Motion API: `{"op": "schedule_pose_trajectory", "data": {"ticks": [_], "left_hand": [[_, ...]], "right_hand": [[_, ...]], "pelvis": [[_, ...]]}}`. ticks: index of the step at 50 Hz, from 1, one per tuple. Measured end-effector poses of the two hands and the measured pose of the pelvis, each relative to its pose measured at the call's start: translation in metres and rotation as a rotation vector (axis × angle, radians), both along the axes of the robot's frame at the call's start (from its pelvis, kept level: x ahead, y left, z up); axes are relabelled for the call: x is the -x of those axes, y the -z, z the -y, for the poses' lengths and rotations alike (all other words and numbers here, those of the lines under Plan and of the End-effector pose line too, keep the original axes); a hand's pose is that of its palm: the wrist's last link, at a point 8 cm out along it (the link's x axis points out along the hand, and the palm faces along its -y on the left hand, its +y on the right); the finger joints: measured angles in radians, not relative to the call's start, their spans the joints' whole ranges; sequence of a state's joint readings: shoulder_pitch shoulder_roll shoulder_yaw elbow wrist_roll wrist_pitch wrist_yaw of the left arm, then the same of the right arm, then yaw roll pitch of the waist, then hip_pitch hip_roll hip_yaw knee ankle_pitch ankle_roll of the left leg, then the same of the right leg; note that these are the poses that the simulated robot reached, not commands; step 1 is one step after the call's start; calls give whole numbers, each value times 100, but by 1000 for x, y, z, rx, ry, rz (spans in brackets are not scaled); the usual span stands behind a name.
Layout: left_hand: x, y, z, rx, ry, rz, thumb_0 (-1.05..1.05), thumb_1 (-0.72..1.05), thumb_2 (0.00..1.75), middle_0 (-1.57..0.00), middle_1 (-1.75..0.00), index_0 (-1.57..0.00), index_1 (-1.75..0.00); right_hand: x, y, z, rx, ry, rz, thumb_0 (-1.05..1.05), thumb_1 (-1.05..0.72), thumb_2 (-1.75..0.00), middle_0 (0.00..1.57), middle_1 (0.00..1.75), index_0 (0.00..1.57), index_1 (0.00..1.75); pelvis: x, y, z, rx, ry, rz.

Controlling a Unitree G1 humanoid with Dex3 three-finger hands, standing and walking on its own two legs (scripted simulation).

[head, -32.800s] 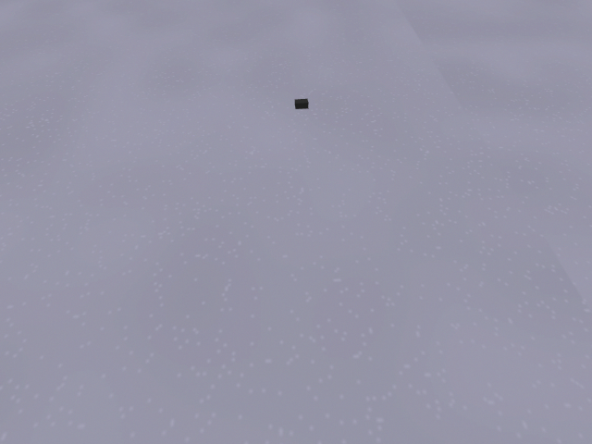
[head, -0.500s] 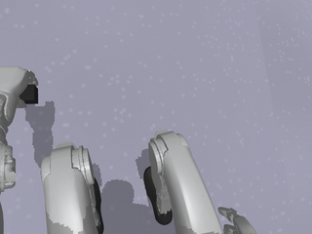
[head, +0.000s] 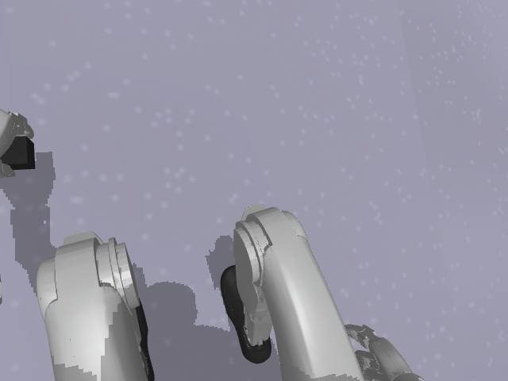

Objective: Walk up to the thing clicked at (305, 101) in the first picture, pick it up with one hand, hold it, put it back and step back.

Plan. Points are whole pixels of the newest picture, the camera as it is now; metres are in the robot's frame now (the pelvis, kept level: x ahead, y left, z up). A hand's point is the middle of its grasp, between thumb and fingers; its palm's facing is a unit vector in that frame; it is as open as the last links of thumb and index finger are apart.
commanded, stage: rest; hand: left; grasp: from above
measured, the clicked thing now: (2, 154) +0.46 +0.32 -0.23
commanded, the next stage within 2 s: open in 1.38 s
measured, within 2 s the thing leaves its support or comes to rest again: rests again in 1.04 s
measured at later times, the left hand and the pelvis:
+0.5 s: hand (9, 161) +0.45 +0.31 -0.23, palm faces -0.46 -0.09 -0.89, open 7.3 cm; pelvis +0.00 +0.00 -0.02, yaw -2 degrees
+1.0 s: hand (15, 162) +0.45 +0.31 -0.25, palm faces -0.45 -0.10 -0.89, open 7.2 cm; pelvis +0.00 +0.01 -0.02, yaw -4 degrees
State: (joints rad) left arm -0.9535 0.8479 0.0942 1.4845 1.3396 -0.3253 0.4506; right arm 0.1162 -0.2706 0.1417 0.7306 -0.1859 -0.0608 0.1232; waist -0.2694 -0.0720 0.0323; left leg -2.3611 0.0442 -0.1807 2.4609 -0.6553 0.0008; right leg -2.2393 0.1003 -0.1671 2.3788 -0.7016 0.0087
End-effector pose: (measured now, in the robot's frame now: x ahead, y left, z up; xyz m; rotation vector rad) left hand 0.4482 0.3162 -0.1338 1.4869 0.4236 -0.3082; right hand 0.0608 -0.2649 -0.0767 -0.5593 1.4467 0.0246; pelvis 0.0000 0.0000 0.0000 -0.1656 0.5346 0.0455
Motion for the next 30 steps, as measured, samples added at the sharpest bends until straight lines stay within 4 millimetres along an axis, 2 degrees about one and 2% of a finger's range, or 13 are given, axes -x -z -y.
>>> {"op": "schedule_pose_trajectory", "data": {"ticks": [20,30], "left_hand": [[-2,35,1,6,-27,-18,-1,41,12,-93,-23,-96,-19],[-6,46,5,9,-24,-1,-1,42,9,-94,-22,-98,-17]], "right_hand": [[12,1,-6,-5,-49,-15,0,-91,-89,20,30,20,30],[14,0,-9,-12,-84,-14,0,-91,-89,20,30,20,30]], "pelvis": [[-1,14,-1,21,23,43],[-1,18,-2,32,34,61]]}}
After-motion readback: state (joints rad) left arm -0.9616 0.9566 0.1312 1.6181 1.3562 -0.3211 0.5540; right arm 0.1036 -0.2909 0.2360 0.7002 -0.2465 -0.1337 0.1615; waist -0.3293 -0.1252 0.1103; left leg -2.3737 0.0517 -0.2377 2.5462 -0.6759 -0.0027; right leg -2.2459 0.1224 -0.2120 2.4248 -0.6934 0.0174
